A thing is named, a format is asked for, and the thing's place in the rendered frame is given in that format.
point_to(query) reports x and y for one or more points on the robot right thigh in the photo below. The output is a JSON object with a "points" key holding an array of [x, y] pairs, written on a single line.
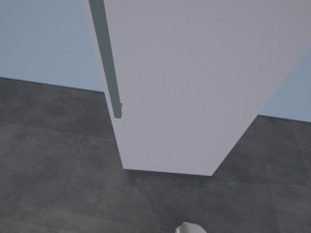
{"points": [[189, 228]]}

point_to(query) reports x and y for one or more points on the handle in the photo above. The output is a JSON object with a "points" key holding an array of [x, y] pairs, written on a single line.
{"points": [[100, 23]]}

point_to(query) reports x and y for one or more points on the fridge door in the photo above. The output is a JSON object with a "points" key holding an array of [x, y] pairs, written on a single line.
{"points": [[193, 75]]}

